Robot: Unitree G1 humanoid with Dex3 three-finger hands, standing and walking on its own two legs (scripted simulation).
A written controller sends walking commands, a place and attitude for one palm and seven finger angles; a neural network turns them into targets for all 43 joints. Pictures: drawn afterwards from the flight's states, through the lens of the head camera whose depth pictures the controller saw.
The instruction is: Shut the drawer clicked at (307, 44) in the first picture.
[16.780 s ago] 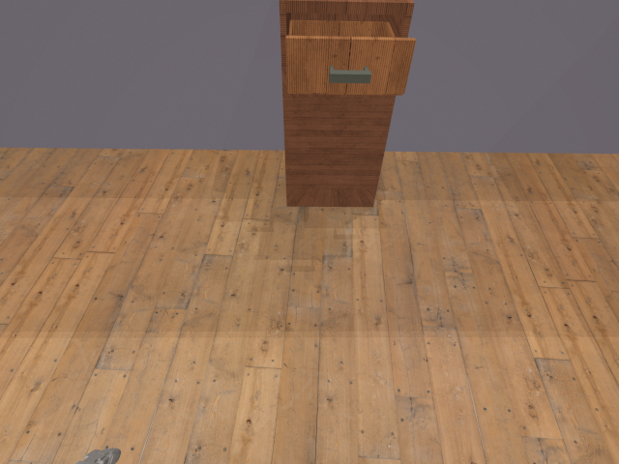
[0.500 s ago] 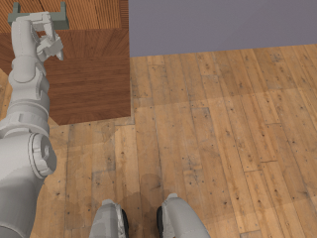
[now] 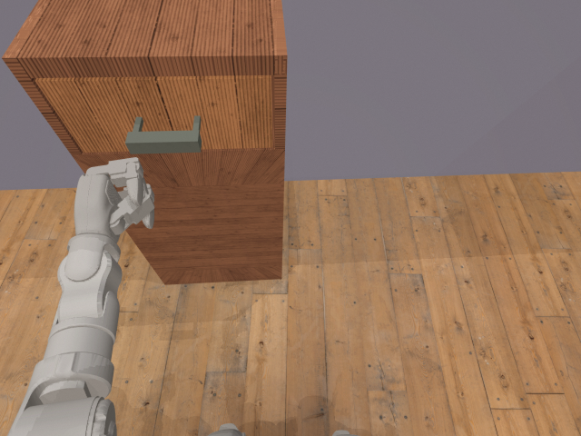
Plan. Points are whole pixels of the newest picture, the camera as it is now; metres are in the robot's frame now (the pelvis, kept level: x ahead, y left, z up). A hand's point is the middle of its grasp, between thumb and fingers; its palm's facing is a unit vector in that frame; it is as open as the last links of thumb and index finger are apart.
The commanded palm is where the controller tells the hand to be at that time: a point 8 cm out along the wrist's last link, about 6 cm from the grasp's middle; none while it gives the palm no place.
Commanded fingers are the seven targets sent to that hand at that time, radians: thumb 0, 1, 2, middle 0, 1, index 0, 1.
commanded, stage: draw the hand back to the body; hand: left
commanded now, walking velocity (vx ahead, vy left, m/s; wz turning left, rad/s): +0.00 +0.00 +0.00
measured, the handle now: (166, 132) +0.59 +0.21 +0.02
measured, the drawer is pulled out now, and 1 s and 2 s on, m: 0.00 0.00 0.00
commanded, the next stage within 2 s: step back with the hand held close in 1.04 s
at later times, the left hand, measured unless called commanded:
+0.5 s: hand (56, 291) +0.26 +0.22 +0.15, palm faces +0.29 -0.92 -0.26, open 3.3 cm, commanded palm +0.21 +0.26 +0.16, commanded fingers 0.00 0.90 0.90 -1.40 -1.60 -1.40 -1.60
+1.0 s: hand out of the picture +0.14 +0.24 +0.20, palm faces +0.44 -0.81 -0.40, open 3.3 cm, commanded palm +0.10 +0.28 +0.22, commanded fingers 0.00 0.90 0.90 -1.40 -1.60 -1.40 -1.60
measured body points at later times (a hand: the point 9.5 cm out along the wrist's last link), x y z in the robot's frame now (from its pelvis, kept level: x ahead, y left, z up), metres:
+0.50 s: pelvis -0.02 +0.00 +0.04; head -0.02 -0.02 +0.49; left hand +0.24 +0.27 +0.16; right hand +0.19 -0.22 -0.04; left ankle -0.02 +0.11 -0.70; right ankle -0.04 -0.11 -0.70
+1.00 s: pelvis -0.02 -0.01 +0.05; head -0.04 -0.03 +0.49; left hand +0.12 +0.28 +0.23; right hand +0.17 -0.22 -0.04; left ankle -0.02 +0.10 -0.70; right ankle -0.04 -0.11 -0.70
